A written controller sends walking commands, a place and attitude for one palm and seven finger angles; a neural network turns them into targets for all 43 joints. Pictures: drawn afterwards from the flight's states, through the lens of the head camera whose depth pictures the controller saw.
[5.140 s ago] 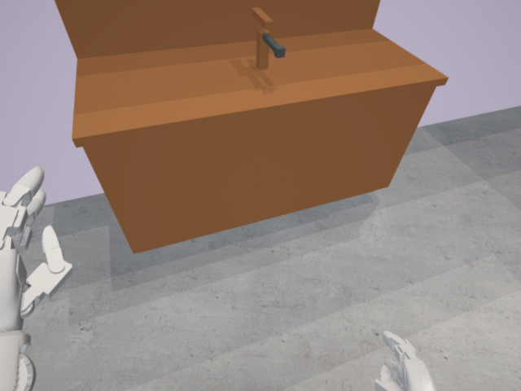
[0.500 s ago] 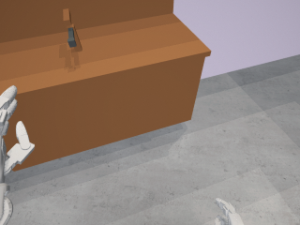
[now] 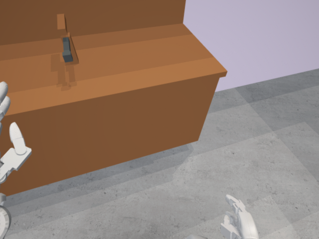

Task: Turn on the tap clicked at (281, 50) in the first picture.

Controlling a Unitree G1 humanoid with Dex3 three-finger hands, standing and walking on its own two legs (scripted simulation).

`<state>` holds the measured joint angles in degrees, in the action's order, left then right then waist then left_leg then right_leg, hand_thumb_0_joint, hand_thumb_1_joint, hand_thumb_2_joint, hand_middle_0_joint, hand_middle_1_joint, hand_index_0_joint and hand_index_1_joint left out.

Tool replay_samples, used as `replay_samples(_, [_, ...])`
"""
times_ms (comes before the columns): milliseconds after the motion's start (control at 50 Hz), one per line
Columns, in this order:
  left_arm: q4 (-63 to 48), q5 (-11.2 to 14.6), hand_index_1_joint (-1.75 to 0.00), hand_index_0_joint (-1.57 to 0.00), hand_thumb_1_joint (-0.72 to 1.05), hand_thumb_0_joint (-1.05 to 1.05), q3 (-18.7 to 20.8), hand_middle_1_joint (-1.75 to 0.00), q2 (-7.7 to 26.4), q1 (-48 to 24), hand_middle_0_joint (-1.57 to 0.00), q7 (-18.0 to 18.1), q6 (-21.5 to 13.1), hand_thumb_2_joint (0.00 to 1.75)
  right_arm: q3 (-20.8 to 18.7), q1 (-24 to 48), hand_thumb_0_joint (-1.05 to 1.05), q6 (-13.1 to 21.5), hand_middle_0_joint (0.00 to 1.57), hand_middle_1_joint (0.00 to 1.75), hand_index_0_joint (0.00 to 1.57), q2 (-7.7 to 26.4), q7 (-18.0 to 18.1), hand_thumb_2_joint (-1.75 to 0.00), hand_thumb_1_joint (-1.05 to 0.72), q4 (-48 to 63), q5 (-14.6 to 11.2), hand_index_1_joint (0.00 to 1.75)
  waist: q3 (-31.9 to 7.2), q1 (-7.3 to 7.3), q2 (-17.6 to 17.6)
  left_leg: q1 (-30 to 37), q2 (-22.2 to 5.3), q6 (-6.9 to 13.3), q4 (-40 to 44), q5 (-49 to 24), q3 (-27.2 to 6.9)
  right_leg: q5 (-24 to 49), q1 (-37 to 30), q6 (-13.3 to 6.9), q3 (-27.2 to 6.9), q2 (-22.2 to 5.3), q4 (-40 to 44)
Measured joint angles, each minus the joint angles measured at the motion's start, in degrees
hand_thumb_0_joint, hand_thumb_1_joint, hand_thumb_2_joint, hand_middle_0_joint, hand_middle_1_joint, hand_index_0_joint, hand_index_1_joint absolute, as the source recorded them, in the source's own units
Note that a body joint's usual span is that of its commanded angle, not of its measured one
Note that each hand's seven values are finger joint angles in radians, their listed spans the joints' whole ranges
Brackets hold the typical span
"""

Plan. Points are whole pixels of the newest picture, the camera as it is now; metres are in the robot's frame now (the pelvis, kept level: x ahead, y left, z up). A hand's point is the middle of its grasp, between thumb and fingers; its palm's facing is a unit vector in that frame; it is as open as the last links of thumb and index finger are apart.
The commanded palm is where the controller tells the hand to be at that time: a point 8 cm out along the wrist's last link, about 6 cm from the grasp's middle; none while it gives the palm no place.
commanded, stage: take the last steps up to it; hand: left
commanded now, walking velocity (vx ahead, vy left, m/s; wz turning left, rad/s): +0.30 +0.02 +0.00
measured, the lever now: (67, 56) +0.68 +0.38 +0.06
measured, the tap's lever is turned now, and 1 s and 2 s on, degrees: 0 0 0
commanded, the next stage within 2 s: come to a stop and stand still in 1.12 s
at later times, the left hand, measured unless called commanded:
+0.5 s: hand (66, 111) +0.32 +0.21 +0.18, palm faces +0.38 -0.83 -0.41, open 7.4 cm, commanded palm +0.26 +0.27 +0.18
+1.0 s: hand (87, 78) +0.43 +0.20 +0.18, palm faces +0.42 -0.77 -0.47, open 7.4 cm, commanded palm +0.36 +0.25 +0.18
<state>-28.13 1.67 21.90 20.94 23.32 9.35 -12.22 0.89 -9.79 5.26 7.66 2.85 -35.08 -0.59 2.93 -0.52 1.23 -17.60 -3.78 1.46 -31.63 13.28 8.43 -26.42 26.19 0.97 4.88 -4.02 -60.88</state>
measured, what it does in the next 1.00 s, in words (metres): walks ahead: right foot, then left foot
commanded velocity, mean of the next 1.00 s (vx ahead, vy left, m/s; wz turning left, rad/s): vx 0.25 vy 0.03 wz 0.01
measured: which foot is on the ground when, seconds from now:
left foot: down 0.00-0.18, up 0.20-0.52, down 0.54-0.94, up 0.96-1.00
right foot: up 0.00-0.14, down 0.16-0.56, up 0.58-0.92, down 0.94-1.00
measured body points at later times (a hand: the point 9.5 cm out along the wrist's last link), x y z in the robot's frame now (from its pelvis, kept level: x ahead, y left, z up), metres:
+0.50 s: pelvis +0.11 -0.02 +0.01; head +0.15 -0.01 +0.45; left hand +0.29 +0.26 +0.20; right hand +0.27 -0.29 -0.08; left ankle +0.16 +0.11 -0.72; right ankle +0.07 -0.12 -0.73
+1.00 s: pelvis +0.21 -0.04 -0.01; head +0.24 -0.06 +0.44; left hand +0.40 +0.24 +0.20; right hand +0.37 -0.24 -0.12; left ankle +0.17 +0.09 -0.70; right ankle +0.25 -0.11 -0.73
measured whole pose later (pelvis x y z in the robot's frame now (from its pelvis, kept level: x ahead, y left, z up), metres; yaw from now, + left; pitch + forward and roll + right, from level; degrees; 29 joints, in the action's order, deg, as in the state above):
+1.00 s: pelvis +0.21 -0.04 -0.01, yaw +1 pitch -1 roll +0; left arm -28.0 1.2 21.0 21.1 24.7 8.6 -11.1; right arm 1.6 -10.4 3.4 9.7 2.9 -37.0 -0.5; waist 4.5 0.6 -3.2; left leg -18.5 -4.8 -0.5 -49.8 26.4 4.9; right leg -15.0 18.8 -4.0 11.2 -1.8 -35.1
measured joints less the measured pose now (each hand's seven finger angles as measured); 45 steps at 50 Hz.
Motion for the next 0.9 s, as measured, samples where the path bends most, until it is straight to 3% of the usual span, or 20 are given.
replay_samples(80, [-4.4,0.0,-0.30,-0.21,0.89,0.02,-1.3,-0.30,-0.3,4.1,-0.20,-0.5,-0.8,0.90,1.6,-1.0,0.01,1.2,0.20,0.30,0.20,-1.3,-0.6,-0.90,-0.91,0.4,0.3,0.30,0.2,0.77,-1.6,1.5,-0.5,-0.9,1.7,0.3,-0.2,3.5,-1.0,0.4,1.7,-0.6,12.6])
replay_samples(160, [-3.6,-0.2,-0.31,-0.21,0.89,0.02,0.0,-0.30,1.8,5.4,-0.21,-0.4,-1.2,0.90,2.0,-2.1,0.01,0.7,0.21,0.30,0.21,-1.0,-0.2,-0.90,-0.90,0.1,0.3,0.30,-0.4,1.82,-3.2,1.3,-1.2,-2.3,-2.1,3.5,-0.9,6.7,-7.2,0.2,3.6,0.5,26.3])
replay_samples(180, [-2.5,-0.4,-0.31,-0.22,0.89,0.02,0.3,-0.30,1.9,4.8,-0.21,-0.3,-1.1,0.90,1.8,-2.1,0.01,0.2,0.21,0.30,0.21,-0.4,0.0,-0.90,-0.90,-0.2,0.2,0.30,-0.5,2.02,-4.0,0.4,-1.7,-1.8,-5.1,6.2,-1.3,10.5,-7.6,-0.9,3.9,1.0,26.9])
replay_samples(240, [1.8,-0.4,-0.31,-0.22,0.89,0.01,-0.9,-0.30,-0.4,1.6,-0.21,-0.5,0.0,0.90,0.6,-1.2,0.01,-1.3,0.21,0.30,0.21,2.1,0.1,-0.90,-0.90,-3.0,0.1,0.30,-0.4,2.11,-5.0,-5.4,-0.1,-1.8,-22.7,12.8,-4.6,9.2,-8.1,-3.4,4.8,0.9,24.5])
replay_samples(280, [4.2,-0.3,-0.31,-0.22,0.89,0.01,-1.5,-0.30,-2.3,0.6,-0.21,-0.7,0.4,0.90,0.0,-0.8,0.01,-2.1,0.21,0.30,0.21,3.7,0.1,-0.90,-0.90,-4.3,0.1,0.30,-0.4,2.16,-4.3,-8.8,0.8,-2.4,-31.1,11.2,-5.0,8.8,-9.7,-3.6,4.6,0.6,26.5])
replay_samples(320, [5.1,-0.3,-0.31,-0.22,0.89,0.01,-1.9,-0.30,-3.4,1.0,-0.21,-0.6,0.8,0.90,-0.5,-0.7,0.02,-2.7,0.21,0.30,0.21,5.1,0.3,-0.90,-0.91,-4.2,0.0,0.30,-0.3,1.52,-3.3,-11.1,0.6,-2.8,-33.3,9.3,-4.6,9.7,-11.3,-3.2,4.4,0.3,29.3])
replay_samples(400, [2.3,-0.6,-0.31,-0.21,0.89,0.02,-3.0,-0.30,-3.1,2.9,-0.21,-0.4,0.5,0.90,-1.9,-0.9,0.02,-2.6,0.20,0.30,0.20,7.0,0.8,-0.90,-0.91,-2.3,0.3,0.30,0.9,0.01,-1.1,-10.8,-0.7,-2.5,-21.9,6.3,-3.0,10.5,-14.0,-3.0,4.7,-0.1,33.3])
replay_samples(520, [-6.6,-0.2,-0.31,-0.22,0.89,0.02,-1.5,-0.30,0.3,6.1,-0.21,0.5,-0.7,0.90,-3.8,-2.1,0.02,-1.9,0.20,0.30,0.20,8.1,1.3,-0.90,-0.91,1.4,0.4,0.30,1.8,-0.13,0.6,-3.0,0.0,-1.8,-0.9,0.5,0.1,6.9,-16.0,-1.4,4.2,0.2,31.2])
replay_samples(580, [-7.0,0.2,-0.31,-0.22,0.89,0.02,0.7,-0.30,2.2,4.9,-0.21,1.2,-1.5,0.90,-4.3,-1.6,0.01,-2.1,0.20,0.30,0.20,6.6,1.7,-0.90,-0.91,2.0,0.1,0.30,1.7,0.38,2.1,-0.6,1.1,0.6,-0.8,-0.9,1.7,0.7,-13.1,-0.9,1.7,-0.9,20.0])
replay_samples(640, [-2.9,0.0,-0.31,-0.22,0.89,0.02,1.5,-0.30,2.7,1.9,-0.21,1.0,-1.4,0.90,-2.9,-0.7,0.01,-1.9,0.20,0.30,0.20,4.1,1.5,-0.90,-0.91,1.5,0.3,0.30,0.7,-0.31,1.3,0.2,0.6,0.8,-1.5,2.0,1.2,-3.7,-6.0,-1.0,-0.6,0.9,2.3])
replay_samples(680, [-1.3,0.0,-0.31,-0.22,0.89,0.02,1.5,-0.30,2.5,0.6,-0.21,0.6,-0.7,0.90,-1.7,-0.5,0.01,-1.4,0.20,0.30,0.20,2.4,0.8,-0.90,-0.91,1.0,0.0,0.30,0.0,-0.48,0.5,1.1,0.1,0.5,0.2,1.6,0.8,-1.7,-2.0,-0.6,-0.4,1.0,-2.6])
replay_samples(780, [-3.7,0.1,-0.30,-0.21,0.89,0.02,-0.2,-0.30,0.2,3.4,-0.20,-0.4,0.1,0.90,0.9,-1.4,0.01,-0.4,0.20,0.30,0.20,-0.5,-0.5,-0.90,-0.91,1.1,0.1,0.30,-0.4,0.20,-0.9,4.0,-0.5,-0.1,4.1,1.1,1.2,5.3,1.9,0.3,1.1,-0.5,6.0])
replay_samples(900, [-3.3,-0.2,-0.30,-0.21,0.89,0.02,-1.0,-0.30,0.9,5.6,-0.21,-1.0,0.5,0.90,2.0,-2.6,0.01,-0.1,0.21,0.30,0.21,-0.9,-0.1,-0.90,-0.90,0.3,0.4,0.30,0.3,1.23,-2.4,6.3,-0.9,-2.0,3.0,3.7,1.0,8.8,-3.8,0.6,4.0,0.7,23.2])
